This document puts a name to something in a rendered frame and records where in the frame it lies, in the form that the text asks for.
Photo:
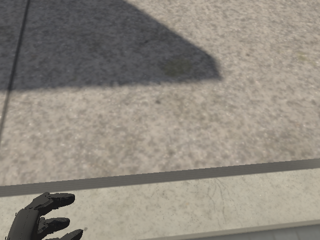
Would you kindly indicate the robot left hand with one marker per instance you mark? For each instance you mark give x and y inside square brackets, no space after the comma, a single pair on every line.
[28,225]

